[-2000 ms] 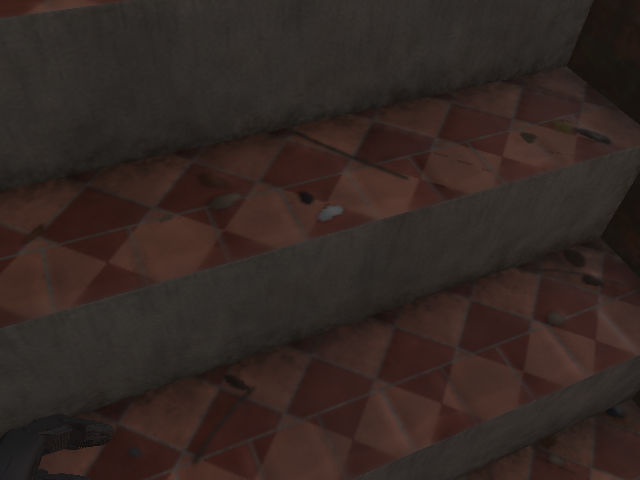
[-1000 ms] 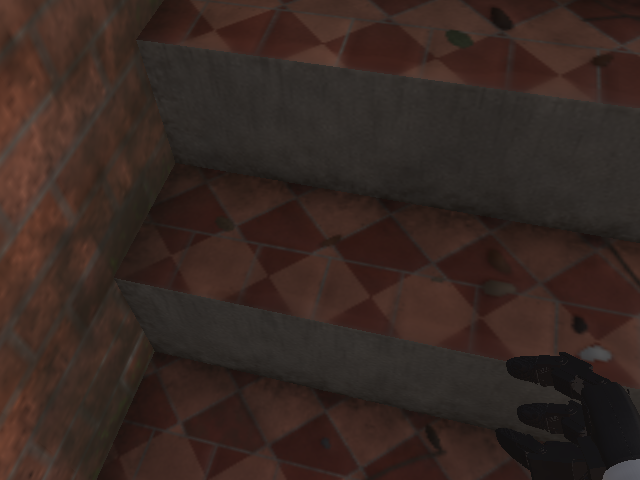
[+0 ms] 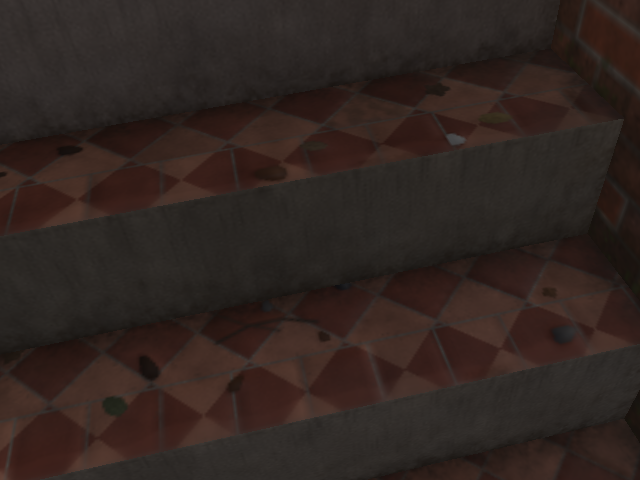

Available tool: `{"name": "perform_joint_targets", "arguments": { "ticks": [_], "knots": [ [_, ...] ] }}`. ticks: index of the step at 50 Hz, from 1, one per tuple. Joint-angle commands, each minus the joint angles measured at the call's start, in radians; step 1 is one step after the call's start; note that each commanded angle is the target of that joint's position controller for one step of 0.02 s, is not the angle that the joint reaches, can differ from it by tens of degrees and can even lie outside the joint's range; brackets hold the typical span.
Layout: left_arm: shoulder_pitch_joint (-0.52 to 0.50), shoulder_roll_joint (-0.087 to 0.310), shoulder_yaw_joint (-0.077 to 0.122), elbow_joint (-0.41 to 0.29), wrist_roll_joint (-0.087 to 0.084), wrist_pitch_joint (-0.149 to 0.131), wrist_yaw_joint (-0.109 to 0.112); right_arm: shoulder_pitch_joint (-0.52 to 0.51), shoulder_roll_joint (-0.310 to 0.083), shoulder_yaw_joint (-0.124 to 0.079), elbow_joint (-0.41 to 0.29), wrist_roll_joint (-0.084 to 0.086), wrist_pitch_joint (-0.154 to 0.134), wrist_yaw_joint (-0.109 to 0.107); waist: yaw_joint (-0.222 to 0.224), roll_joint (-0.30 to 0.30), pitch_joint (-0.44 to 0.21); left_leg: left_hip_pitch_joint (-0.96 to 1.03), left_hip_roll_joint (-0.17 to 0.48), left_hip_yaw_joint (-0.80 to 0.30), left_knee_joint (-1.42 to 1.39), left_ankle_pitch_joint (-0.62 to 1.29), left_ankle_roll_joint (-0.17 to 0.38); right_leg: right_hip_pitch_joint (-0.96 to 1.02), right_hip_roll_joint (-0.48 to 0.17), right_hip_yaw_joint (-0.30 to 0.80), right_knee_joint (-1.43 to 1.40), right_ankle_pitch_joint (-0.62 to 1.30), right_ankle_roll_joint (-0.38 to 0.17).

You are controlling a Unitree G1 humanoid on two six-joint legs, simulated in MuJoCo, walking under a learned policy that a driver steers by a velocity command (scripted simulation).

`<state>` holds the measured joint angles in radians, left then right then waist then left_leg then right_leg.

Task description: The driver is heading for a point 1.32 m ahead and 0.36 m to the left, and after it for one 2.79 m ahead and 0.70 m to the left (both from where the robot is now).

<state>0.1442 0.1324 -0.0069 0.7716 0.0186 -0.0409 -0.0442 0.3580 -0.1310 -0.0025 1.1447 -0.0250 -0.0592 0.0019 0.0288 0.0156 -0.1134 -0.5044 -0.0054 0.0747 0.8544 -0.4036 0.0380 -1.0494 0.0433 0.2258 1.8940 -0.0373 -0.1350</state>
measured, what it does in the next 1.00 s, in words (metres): climbs, turning left: right foot, then left foot 0.23 m higher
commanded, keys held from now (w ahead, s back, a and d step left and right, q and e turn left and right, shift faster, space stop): w+q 0.88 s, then w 0.12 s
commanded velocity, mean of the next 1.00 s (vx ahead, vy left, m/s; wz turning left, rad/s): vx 0.50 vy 0.00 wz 0.47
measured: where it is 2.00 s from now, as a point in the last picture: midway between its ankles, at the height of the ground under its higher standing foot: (308, 365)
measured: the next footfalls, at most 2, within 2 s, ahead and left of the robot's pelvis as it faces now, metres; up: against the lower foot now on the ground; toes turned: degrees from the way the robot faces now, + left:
right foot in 0.14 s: +0.15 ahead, -0.16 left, +0.00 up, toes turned +4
left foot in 0.58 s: +0.31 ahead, +0.07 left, +0.23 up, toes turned +15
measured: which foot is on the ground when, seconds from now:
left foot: down 0.00-0.14, up 0.16-0.56, down 0.58-1.00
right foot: up 0.00-0.12, down 0.14-0.66, up 0.68-1.00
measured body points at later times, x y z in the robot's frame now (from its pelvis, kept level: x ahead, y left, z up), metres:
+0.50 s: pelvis +0.17 -0.07 +0.06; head +0.16 -0.09 +0.51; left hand +0.02 +0.03 -0.10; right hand +0.42 -0.18 -0.04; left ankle +0.26 +0.08 -0.38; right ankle +0.11 -0.16 -0.69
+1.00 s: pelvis +0.31 -0.03 +0.26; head +0.33 -0.04 +0.71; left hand +0.54 +0.23 +0.24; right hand +0.27 -0.27 +0.12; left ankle +0.27 +0.06 -0.46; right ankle +0.38 -0.16 -0.16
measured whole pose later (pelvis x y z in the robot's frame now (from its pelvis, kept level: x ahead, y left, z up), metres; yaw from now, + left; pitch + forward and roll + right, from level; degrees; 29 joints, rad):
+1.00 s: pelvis +0.31 -0.03 +0.26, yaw +28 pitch +7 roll +0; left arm -0.13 0.17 -0.04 0.62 0.11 -0.04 -0.08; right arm 0.61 -0.17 0.00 1.03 -0.06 -0.07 0.03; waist -0.17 0.06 -0.11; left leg -0.43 -0.13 -0.18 0.63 -0.30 0.09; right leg -1.13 0.08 0.11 2.13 -0.57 -0.15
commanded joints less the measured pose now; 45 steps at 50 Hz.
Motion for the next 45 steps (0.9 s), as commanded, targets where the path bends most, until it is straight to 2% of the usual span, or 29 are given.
{"name": "perform_joint_targets", "arguments": {
  "ticks": [1, 3, 4, 5, 6, 7, 8, 9, 10, 12, 14, 18, 21, 23, 24, 25, 27, 29, 30, 31, 32, 33, 34, 35, 38, 39, 43, 44, 45],
  "knots": [
    [-0.002, 0.256, 0.076, 0.02, 0.011, 0.011, -0.068, -0.48, -0.214, -0.046, -0.332, 0.006, -0.067, 0.055, 0.073, 0.05, -0.038, -0.515, 0.042, -0.018, -0.51, -0.075, 0.12, 0.556, -0.042, -0.327, -0.525, -0.126, 0.049],
    [-0.021, 0.165, 0.058, 0.062, 0.051, 0.025, -0.07, -0.266, -0.22, -0.065, -0.279, -0.004, -0.028, 0.062, -0.021, 0.143, 0.014, -0.338, 0.112, -0.137, -0.546, -0.194, 0.198, 0.604, -0.045, -0.365, -0.816, -0.315, 0.111],
    [0.029, 0.123, 0.045, 0.077, 0.072, 0.033, -0.039, -0.278, -0.193, -0.053, -0.264, -0.07, -0.042, 0.072, 0.024, 0.199, 0.036, -0.3, 0.192, -0.239, -0.513, -0.139, 0.202, 0.69, -0.114, -0.238, -0.842, -0.024, 0.077],
    [0.158, 0.104, 0.044, 0.112, 0.062, 0.031, -0.017, -0.371, -0.195, -0.06, -0.311, -0.042, -0.052, 0.08, 0.093, 0.123, 0.035, -0.169, 0.211, -0.248, -0.429, -0.065, 0.231, 0.699, -0.107, -0.214, -1.032, -0.054, 0.1],
    [0.219, 0.132, 0.058, 0.129, 0.059, 0.025, -0.004, -0.292, -0.137, -0.051, -0.295, -0.013, -0.061, 0.088, 0.128, 0.02, 0.004, -0.028, 0.172, -0.236, -0.214, 0.077, 0.26, 0.753, -0.067, -0.231, -1.314, -0.234, 0.118],
    [0.306, 0.145, 0.06, 0.202, 0.051, -0.001, 0.009, -0.119, -0.026, -0.025, -0.199, -0.021, -0.056, 0.101, 0.084, -0.11, -0.015, -0.093, 0.072, -0.167, 0.186, 0.233, 0.237, 0.838, -0.069, -0.159, -1.371, -0.262, 0.083],
    [0.474, 0.252, 0.075, 0.261, 0.086, 0.0, 0.014, 0.007, 0.08, 0.005, -0.157, -0.039, -0.041, 0.121, 0.044, -0.233, -0.046, -0.347, -0.045, -0.195, 0.606, 0.195, 0.185, 0.984, -0.218, 0.105, -1.328, 0.061, -0.097],
    [0.597, 0.225, 0.044, 0.288, 0.058, -0.02, 0.011, 0.1, 0.06, -0.006, -0.132, -0.039, -0.043, 0.137, 0.06, -0.354, -0.115, -0.72, -0.17, -0.396, 1.154, 0.105, 0.137, 1.154, -0.393, 0.622, -1.517, -0.247, -0.262],
    [0.424, 0.171, 0.027, 0.279, 0.053, -0.027, -0.01, -0.067, 0.002, -0.023, -0.175, -0.017, -0.043, 0.134, 0.036, -0.216, 0.05, -1.001, -0.157, -0.429, 1.366, 0.281, 0.162, 1.08, -0.405, 0.651, -1.573, -0.642, -0.179],
    [0.184, 0.061, -0.02, 0.235, 0.045, -0.031, -0.048, -0.198, -0.08, -0.032, -0.212, 0.029, -0.009, 0.083, -0.02, -0.065, 0.019, -0.964, -0.061, -0.33, 1.509, 0.499, 0.217, 0.859, -0.387, 0.34, -1.563, -0.381, -0.146],
    [0.165, 0.003, -0.047, 0.282, 0.037, -0.011, -0.042, -0.209, -0.059, -0.021, -0.236, 0.021, 0.001, 0.083, -0.044, 0.011, 0.044, -0.97, -0.019, -0.263, 1.589, 0.506, 0.255, 0.773, -0.366, 0.203, -1.6, -0.323, -0.137],
    [0.365, -0.016, -0.061, 0.388, 0.075, -0.052, -0.038, -0.368, -0.037, 0.017, -0.332, 0.016, 0.028, 0.078, -0.026, -0.094, 0.017, -1.176, 0.032, -0.216, 1.732, 0.298, 0.317, 0.903, -0.347, 0.0, -1.604, -0.19, -0.151],
    [0.31, -0.042, -0.065, 0.37, 0.084, -0.096, -0.047, -0.486, -0.036, 0.015, -0.414, 0.033, 0.072, 0.062, -0.048, -0.028, 0.008, -1.037, 0.097, -0.097, 1.383, 0.376, 0.295, 0.788, -0.289, -0.219, -1.708, -0.118, -0.084],
    [0.446, -0.007, -0.062, 0.393, 0.093, -0.083, -0.036, -0.619, -0.034, 0.017, -0.458, 0.043, 0.111, 0.052, 0.02, -0.093, 0.005, -1.013, 0.13, 0.01, 1.191, 0.338, 0.239, 0.797, -0.281, -0.272, -1.752, -0.085, -0.083],
    [0.315, 0.072, -0.031, 0.361, 0.059, -0.062, -0.063, -0.762, -0.064, 0.023, -0.523, 0.015, 0.14, 0.07, -0.024, -0.099, 0.033, -0.685, 0.139, 0.141, 0.778, 0.07, 0.255, 0.561, -0.235, -0.356, -1.904, 0.103, -0.083],
    [0.453, 0.129, -0.029, 0.421, 0.033, -0.046, -0.097, -0.887, -0.043, 0.049, -0.57, 0.025, 0.18, 0.091, 0.014, -0.191, 0.022, -0.539, 0.044, 0.181, 0.747, -0.199, 0.205, 0.473, -0.318, -0.248, -1.956, 0.439, -0.187],
    [0.413, 0.209, -0.031, 0.427, 0.016, -0.063, -0.13, -0.587, 0.024, 0.054, -0.472, 0.009, 0.189, 0.145, -0.136, -0.218, -0.01, -0.626, 0.017, 0.185, 0.798, -0.075, 0.198, 0.86, -0.426, -0.317, -1.77, 1.395, -0.197],
    [0.397, 0.267, 0.003, 0.412, 0.002, -0.07, -0.149, -0.474, -0.046, 0.035, -0.453, 0.005, 0.182, 0.142, -0.129, -0.285, -0.161, -0.546, -0.07, 0.216, 0.529, -0.102, 0.202, 1.21, -0.417, -0.375, -1.602, 1.918, -0.226],
    [0.43, 0.242, -0.005, 0.42, 0.037, -0.073, -0.151, -0.447, -0.073, 0.03, -0.449, -0.002, 0.19, 0.124, -0.126, -0.296, -0.24, -0.421, -0.082, 0.174, 0.47, -0.064, 0.207, 1.247, -0.398, -0.367, -1.529, 2.023, -0.202],
    [0.388, 0.208, 0.035, 0.313, -0.107, -0.119, 0.044, -0.234, 0.015, 0.025, -0.375, -0.021, 0.136, 0.012, -0.148, -0.218, -0.252, -0.02, -0.155, 0.088, 0.509, -0.333, 0.2, 1.006, -0.324, -0.47, -1.33, 1.752, -0.117],
    [0.339, 0.246, 0.036, 0.292, -0.126, -0.125, 0.102, -0.171, 0.021, 0.021, -0.329, 0.008, 0.132, -0.038, -0.192, -0.14, -0.186, 0.07, -0.163, 0.018, 0.369, -0.348, 0.205, 0.802, -0.311, -0.46, -1.235, 1.397, -0.131],
    [0.266, 0.233, 0.036, 0.23, -0.091, -0.126, 0.113, -0.165, -0.026, 0.007, -0.309, -0.008, 0.144, -0.057, -0.183, -0.059, -0.101, 0.124, -0.139, -0.162, 0.213, -0.428, 0.236, 0.585, -0.245, -0.427, -1.131, 0.954, -0.129],
    [0.125, 0.165, 0.021, 0.137, -0.051, -0.12, 0.084, -0.201, -0.117, -0.024, -0.277, -0.033, 0.158, -0.059, -0.174, 0.159, -0.053, 0.118, -0.022, -0.588, -0.064, -0.568, 0.296, 0.354, -0.114, -0.351, -0.869, 0.287, -0.107],
    [-0.021, 0.098, 0.021, 0.037, -0.003, -0.084, 0.062, -0.244, -0.192, -0.058, -0.299, -0.051, 0.148, -0.055, -0.154, 0.203, -0.032, -0.052, 0.088, -0.916, -0.322, -0.841, 0.355, 0.283, -0.02, -0.195, -0.274, 0.07, -0.056],
    [-0.053, -0.089, -0.029, -0.123, 0.052, -0.047, 0.102, -0.213, -0.115, -0.038, -0.196, -0.039, 0.053, -0.034, -0.005, 0.049, 0.086, -0.1, 0.097, -0.786, -0.413, -0.486, 0.225, -0.049, 0.003, -0.107, 0.397, -0.073, -0.013],
    [-0.108, -0.042, -0.038, -0.151, 0.089, -0.07, 0.095, -0.071, -0.013, -0.016, -0.14, -0.02, 0.024, -0.025, -0.076, -0.039, 0.117, 0.046, -0.032, -0.706, -0.386, -0.267, 0.182, -0.041, -0.012, -0.154, 0.282, -0.073, -0.022],
    [-0.102, 0.096, -0.007, -0.157, 0.025, -0.092, 0.055, -0.034, -0.157, -0.076, -0.183, -0.001, -0.021, -0.067, -0.095, -0.005, 0.091, 0.436, 0.013, -0.666, -0.369, 0.355, 0.277, -0.146, 0.022, -0.19, 0.124, -0.283, 0.098],
    [-0.138, 0.157, 0.007, -0.129, 0.1, -0.016, -0.034, 0.058, -0.082, 0.001, -0.228, 0.006, -0.002, -0.017, -0.154, -0.068, -0.174, 0.636, 0.13, -0.773, -0.268, 0.656, 0.35, -0.303, 0.06, -0.015, 0.108, -0.359, 0.094],
    [-0.137, 0.128, 0.011, -0.12, 0.114, 0.005, -0.053, 0.167, -0.099, -0.002, -0.187, -0.002, -0.008, 0.009, -0.157, -0.054, -0.159, 0.65, 0.152, -0.733, -0.235, 0.759, 0.338, -0.316, 0.035, -0.026, 0.112, -0.407, 0.07]
  ]
}}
